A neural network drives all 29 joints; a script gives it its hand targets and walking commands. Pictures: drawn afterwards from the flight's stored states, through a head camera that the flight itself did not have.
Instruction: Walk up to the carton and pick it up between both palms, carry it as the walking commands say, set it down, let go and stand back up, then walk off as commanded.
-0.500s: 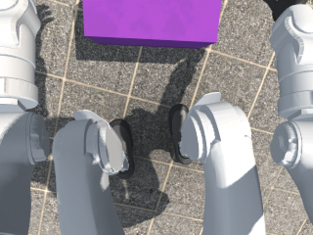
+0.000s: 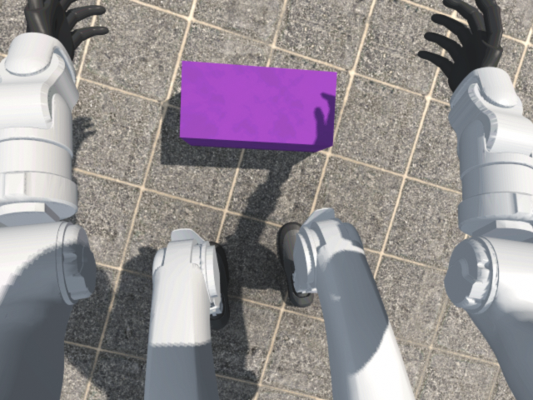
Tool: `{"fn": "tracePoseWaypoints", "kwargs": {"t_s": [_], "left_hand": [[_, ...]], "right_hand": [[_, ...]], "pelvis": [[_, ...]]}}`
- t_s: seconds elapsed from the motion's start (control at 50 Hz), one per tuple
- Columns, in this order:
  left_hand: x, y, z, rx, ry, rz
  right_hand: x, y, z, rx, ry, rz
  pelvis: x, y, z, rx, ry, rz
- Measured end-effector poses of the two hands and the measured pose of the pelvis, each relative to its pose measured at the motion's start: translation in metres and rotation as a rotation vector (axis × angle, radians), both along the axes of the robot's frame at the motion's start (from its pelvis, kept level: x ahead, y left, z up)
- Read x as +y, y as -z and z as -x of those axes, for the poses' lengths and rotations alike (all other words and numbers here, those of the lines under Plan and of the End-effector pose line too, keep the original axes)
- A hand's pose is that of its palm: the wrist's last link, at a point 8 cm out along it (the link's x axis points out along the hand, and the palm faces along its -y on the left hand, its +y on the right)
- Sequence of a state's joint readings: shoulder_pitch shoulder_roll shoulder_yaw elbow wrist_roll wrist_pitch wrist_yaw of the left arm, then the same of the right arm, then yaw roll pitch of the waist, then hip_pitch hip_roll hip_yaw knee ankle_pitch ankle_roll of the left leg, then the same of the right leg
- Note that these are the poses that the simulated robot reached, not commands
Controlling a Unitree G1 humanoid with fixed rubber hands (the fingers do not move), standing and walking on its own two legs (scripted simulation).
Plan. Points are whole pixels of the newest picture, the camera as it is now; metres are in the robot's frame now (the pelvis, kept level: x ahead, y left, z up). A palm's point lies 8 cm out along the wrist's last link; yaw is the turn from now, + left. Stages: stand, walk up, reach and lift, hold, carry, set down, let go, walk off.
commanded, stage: set down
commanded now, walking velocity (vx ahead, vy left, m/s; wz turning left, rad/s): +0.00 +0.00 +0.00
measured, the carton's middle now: (257, 112) +0.51 -0.04 -0.41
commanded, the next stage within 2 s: let go in 0.70 s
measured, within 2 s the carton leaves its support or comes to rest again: neither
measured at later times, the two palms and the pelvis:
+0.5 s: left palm out of the picture +0.56 +0.19 +0.06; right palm out of the picture +0.47 -0.30 +0.07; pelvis +0.02 -0.01 +0.13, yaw +1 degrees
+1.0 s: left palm out of the picture +0.46 +0.20 +0.13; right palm out of the picture +0.40 -0.28 +0.14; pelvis +0.07 -0.01 +0.22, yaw +1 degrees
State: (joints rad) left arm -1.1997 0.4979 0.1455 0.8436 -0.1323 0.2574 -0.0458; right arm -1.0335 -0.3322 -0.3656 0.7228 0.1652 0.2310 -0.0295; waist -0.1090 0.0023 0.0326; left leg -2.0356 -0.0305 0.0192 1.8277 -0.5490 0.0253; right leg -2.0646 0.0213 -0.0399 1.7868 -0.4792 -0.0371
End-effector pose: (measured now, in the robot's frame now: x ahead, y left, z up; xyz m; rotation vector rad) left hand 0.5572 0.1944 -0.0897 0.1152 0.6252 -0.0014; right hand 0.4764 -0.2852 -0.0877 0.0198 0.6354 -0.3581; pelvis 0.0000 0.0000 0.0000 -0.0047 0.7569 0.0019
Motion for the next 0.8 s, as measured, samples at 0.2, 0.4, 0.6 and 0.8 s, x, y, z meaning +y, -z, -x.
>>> {"fn": "tracePoseWaypoints", "kwargs": {"t_s": [0.2, 0.4, 0.6, 0.8], "left_hand": [[-0.013, -0.07, -0.01, 0.017, 0.042, 0.001], [-0.009, -0.123, -0.003, 0.012, 0.029, 0.004], [0.001, -0.177, -0.002, 0.014, 0.021, 0.003], [-0.005, -0.199, 0.005, 0.036, 0.042, -0.038]], "right_hand": [[-0.011, -0.075, -0.005, -0.028, 0.003, -0.028], [-0.016, -0.121, 0.006, -0.006, -0.001, -0.012], [-0.014, -0.183, -0.003, -0.018, -0.025, -0.007], [0.01, -0.193, 0.006, 0.039, -0.081, -0.016]], "pelvis": [[-0.001, -0.053, -0.006, 0.011, 0.0, 0.003], [-0.008, -0.105, -0.017, 0.009, 0.0, -0.018], [-0.013, -0.152, -0.026, -0.027, -0.011, -0.016], [-0.01, -0.184, -0.042, -0.047, -0.015, -0.012]]}}
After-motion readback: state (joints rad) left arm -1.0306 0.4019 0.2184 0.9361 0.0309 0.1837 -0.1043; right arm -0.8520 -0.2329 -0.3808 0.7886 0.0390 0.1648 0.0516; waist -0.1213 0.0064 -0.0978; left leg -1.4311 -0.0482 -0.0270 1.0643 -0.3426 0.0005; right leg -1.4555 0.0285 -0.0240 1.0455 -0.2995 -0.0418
